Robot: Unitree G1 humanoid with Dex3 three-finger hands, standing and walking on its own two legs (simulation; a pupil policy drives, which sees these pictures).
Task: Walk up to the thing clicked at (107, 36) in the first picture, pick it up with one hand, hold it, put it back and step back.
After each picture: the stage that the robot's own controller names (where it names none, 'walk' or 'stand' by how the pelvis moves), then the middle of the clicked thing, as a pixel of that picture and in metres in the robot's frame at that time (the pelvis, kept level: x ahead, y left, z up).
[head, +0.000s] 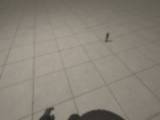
stand; (106, 37) +1.95 -0.37 -0.65
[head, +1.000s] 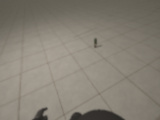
walk; (95, 43) +1.84 +0.04 -0.62
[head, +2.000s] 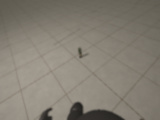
walk; (80, 53) +1.25 +0.33 -0.65
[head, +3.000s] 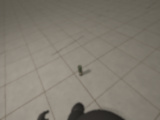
walk; (80, 70) +0.81 +0.25 -0.65
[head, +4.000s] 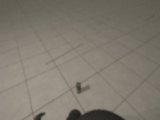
walk; (78, 88) +0.53 +0.17 -0.64
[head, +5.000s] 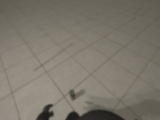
stand; (72, 95) +0.38 +0.21 -0.65
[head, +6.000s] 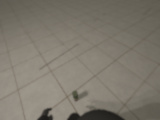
stand; (75, 96) +0.37 +0.18 -0.65
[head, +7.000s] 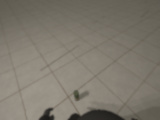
stand; (76, 95) +0.40 +0.18 -0.66
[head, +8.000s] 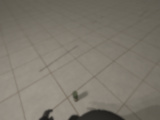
stand; (75, 96) +0.40 +0.19 -0.66
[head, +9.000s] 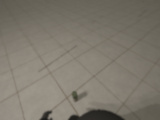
stand; (75, 96) +0.39 +0.20 -0.66
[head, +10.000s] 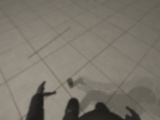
go down; (70, 83) +0.41 +0.21 -0.57
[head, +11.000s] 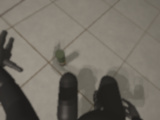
go down; (61, 59) +0.45 +0.25 -0.24
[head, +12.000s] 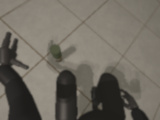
close in; (57, 54) +0.45 +0.26 -0.23
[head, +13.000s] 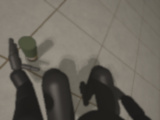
close; (30, 51) +0.43 +0.30 -0.15
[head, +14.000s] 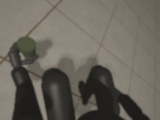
lift; (29, 51) +0.42 +0.30 -0.15
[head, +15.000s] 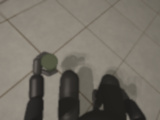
lift; (50, 65) +0.32 +0.28 -0.05
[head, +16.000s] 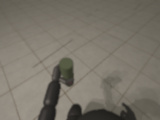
hold; (68, 74) +0.31 +0.16 +0.07
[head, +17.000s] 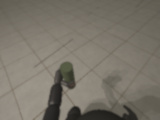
hold; (69, 77) +0.30 +0.16 +0.02
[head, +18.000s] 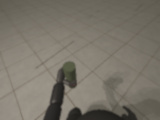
crouch; (71, 76) +0.31 +0.15 +0.03
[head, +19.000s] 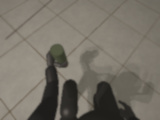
crouch; (61, 58) +0.42 +0.20 -0.05
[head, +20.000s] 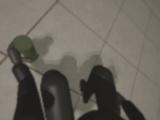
lower; (28, 51) +0.42 +0.30 -0.17
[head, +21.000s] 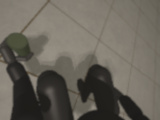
lower; (22, 50) +0.43 +0.31 -0.16
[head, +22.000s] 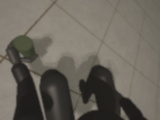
lower; (28, 51) +0.42 +0.30 -0.16
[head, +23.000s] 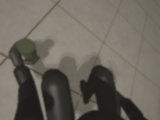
lower; (30, 53) +0.41 +0.30 -0.16
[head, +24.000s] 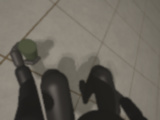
rest; (30, 54) +0.41 +0.29 -0.16
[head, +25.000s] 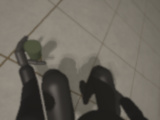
open; (35, 54) +0.41 +0.28 -0.16
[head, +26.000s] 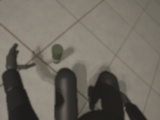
stand; (56, 55) +0.43 +0.25 -0.19
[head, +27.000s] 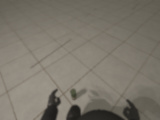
stand; (73, 94) +0.37 +0.17 -0.57
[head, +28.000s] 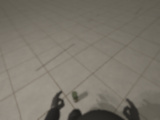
stand; (75, 97) +0.38 +0.18 -0.60
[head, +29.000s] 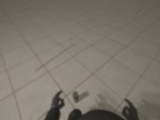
stand; (75, 97) +0.38 +0.17 -0.60
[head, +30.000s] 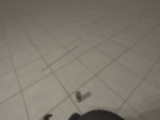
stand; (78, 97) +0.40 +0.17 -0.65
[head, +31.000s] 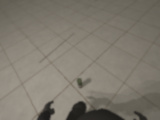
walk; (79, 83) +0.47 +0.16 -0.63
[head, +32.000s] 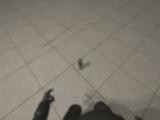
walk; (80, 64) +0.75 +0.16 -0.62
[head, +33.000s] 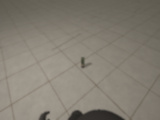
stand; (82, 62) +1.03 +0.19 -0.63
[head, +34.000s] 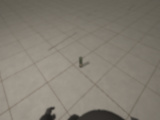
stand; (80, 62) +1.01 +0.19 -0.66
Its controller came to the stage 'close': yes
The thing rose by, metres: 0.67
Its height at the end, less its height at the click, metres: +0.00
